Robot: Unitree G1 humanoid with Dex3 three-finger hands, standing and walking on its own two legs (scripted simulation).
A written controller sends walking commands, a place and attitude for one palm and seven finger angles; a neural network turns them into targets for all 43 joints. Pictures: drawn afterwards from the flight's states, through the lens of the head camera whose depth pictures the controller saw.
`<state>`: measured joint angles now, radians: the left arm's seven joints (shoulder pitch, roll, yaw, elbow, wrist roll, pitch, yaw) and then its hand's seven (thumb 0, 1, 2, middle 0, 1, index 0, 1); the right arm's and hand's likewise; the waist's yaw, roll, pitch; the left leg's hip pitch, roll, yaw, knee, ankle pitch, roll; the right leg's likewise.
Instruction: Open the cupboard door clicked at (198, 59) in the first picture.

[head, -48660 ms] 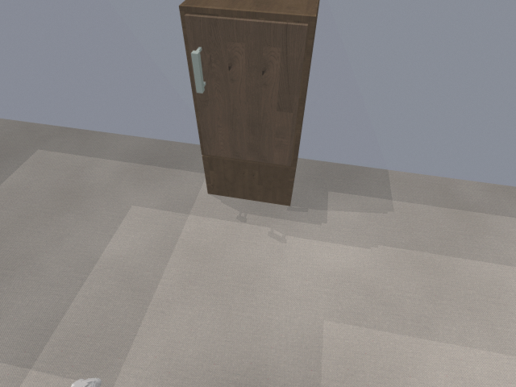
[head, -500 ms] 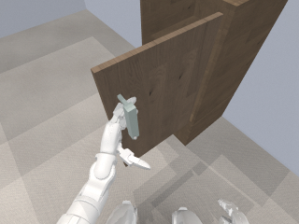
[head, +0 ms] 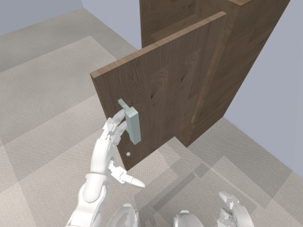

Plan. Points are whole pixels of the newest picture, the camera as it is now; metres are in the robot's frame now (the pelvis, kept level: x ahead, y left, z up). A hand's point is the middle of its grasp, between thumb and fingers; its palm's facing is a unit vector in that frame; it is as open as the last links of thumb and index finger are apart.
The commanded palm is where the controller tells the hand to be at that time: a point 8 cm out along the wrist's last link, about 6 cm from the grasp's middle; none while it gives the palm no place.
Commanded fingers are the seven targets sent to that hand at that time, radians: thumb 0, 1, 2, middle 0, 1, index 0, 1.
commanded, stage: slide the hand sideways off the handle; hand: left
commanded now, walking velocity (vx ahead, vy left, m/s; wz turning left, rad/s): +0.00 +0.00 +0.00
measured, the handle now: (129, 122) +0.38 +0.08 +0.04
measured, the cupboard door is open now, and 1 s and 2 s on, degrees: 88 88 88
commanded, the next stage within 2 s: draw the hand back to the body in 0.52 s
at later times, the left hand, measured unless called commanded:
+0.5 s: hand (105, 170) +0.25 +0.12 +0.04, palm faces -0.06 -1.00 -0.03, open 16.3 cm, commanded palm +0.23 +0.18 +0.04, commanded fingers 0.00 -0.50 0.30 -0.15 -0.30 -0.15 -0.30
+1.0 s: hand (75, 171) +0.23 +0.17 +0.10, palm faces -0.04 -1.00 -0.06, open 16.3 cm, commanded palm +0.20 +0.22 +0.11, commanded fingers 0.00 -0.50 0.30 -0.15 -0.30 -0.15 -0.30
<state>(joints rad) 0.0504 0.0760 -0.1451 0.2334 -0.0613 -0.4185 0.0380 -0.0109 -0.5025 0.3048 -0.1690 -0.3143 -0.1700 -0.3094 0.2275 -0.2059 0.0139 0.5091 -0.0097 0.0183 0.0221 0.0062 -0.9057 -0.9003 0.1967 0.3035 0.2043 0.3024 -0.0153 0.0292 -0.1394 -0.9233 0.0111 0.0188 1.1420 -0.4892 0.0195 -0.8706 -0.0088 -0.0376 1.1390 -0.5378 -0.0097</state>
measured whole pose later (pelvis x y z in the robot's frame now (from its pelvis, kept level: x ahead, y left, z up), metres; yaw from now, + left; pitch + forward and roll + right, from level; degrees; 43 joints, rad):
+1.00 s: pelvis +0.02 +0.00 +0.02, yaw +1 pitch +11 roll -2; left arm 0.45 0.25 0.10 -0.17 -0.27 -0.28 -0.22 -0.01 -0.50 0.30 -0.15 -0.30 -0.15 -0.30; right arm 0.28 -0.23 0.04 0.46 0.03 -0.08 -0.06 0.01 -0.90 -0.90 0.20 0.30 0.21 0.30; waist -0.01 0.06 -0.15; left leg -0.77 0.02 -0.02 1.05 -0.48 0.01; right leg -0.69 0.01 -0.07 1.01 -0.52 -0.02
